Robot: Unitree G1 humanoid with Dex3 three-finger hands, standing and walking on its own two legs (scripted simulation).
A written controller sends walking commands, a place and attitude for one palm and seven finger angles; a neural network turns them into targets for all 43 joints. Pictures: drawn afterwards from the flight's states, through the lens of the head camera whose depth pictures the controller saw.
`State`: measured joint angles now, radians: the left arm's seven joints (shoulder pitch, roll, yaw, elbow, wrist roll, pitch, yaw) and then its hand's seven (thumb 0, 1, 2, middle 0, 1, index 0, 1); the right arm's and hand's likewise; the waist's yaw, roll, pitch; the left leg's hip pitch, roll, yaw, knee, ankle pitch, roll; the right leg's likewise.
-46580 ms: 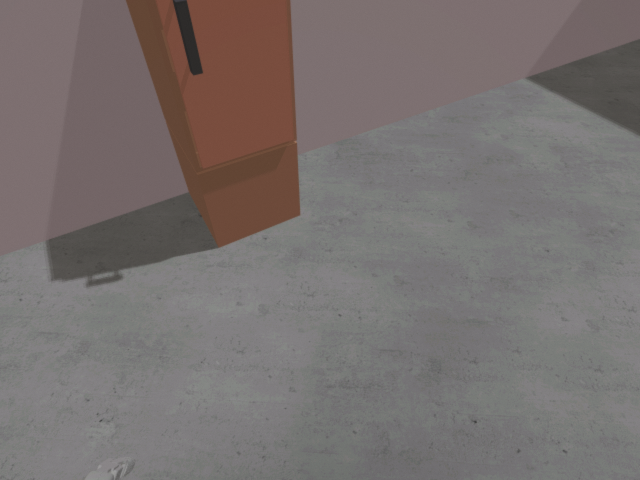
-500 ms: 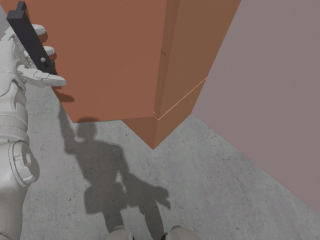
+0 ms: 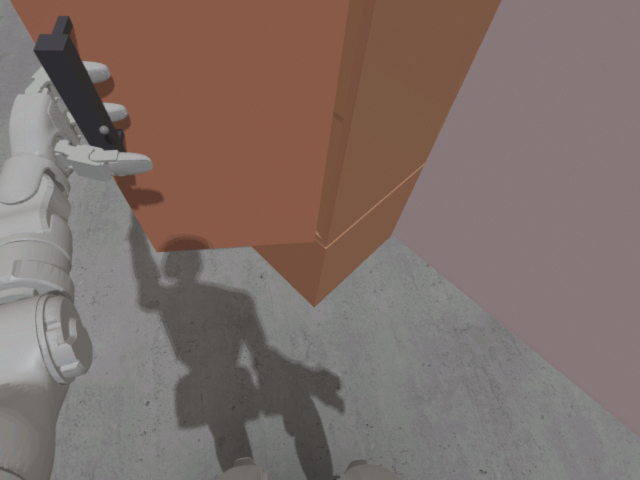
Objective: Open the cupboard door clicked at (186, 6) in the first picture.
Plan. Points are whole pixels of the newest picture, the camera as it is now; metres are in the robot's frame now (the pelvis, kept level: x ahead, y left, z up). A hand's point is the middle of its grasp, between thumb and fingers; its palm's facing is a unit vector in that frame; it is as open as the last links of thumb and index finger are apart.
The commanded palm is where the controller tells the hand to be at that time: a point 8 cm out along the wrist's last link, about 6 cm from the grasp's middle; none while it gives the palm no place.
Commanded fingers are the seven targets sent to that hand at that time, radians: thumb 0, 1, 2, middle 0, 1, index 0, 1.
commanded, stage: close the thumb around the handle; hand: left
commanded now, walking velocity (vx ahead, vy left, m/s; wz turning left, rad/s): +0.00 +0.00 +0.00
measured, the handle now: (92, 100) +0.56 +0.24 +0.12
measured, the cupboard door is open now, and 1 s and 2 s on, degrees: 52 58 100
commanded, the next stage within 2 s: pull the door open along its arc in 0.52 s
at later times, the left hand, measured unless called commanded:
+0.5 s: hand (100, 131) +0.50 +0.22 +0.12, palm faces +0.04 -1.00 +0.01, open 6.4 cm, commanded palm +0.48 +0.27 +0.12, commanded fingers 0.00 0.90 0.90 -0.40 -1.35 -0.40 -1.35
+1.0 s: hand (103, 155) +0.46 +0.21 +0.12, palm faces +0.03 -1.00 +0.00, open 6.5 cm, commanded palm +0.41 +0.26 +0.12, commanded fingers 0.00 0.90 0.90 -0.40 -1.35 -0.40 -1.35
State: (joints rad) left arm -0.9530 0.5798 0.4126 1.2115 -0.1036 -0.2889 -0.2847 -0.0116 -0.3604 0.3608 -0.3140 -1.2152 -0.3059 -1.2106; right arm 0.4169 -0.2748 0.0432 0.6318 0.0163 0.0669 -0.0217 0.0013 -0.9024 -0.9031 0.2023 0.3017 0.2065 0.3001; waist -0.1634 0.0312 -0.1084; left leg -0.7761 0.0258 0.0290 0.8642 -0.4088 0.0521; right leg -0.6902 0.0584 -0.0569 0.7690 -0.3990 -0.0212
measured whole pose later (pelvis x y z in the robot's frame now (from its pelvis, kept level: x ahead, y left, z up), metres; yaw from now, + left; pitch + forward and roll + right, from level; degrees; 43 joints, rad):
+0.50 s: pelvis +0.00 +0.00 +0.00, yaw +0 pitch +18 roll -3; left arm -0.93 0.58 0.41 1.20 -0.12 -0.30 -0.29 0.01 0.64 0.80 -0.32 -1.31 -0.33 -1.31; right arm 0.43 -0.28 0.04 0.63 0.02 0.07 -0.02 0.00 -0.90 -0.90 0.20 0.30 0.21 0.30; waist -0.16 0.03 -0.11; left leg -0.77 0.03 0.03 0.86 -0.40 0.05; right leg -0.68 0.06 -0.05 0.77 -0.39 -0.02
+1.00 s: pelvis +0.00 +0.00 +0.01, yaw -2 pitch +15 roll -3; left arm -0.68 0.47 0.39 0.95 -0.18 -0.27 -0.28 0.00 0.66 0.74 -0.30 -1.32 -0.29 -1.31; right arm 0.45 -0.27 0.02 0.60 0.04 0.08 -0.01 0.00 -0.90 -0.90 0.20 0.30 0.21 0.30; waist -0.12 0.04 -0.14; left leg -0.68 0.03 0.06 0.82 -0.41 0.06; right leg -0.61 0.06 -0.02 0.74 -0.39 -0.02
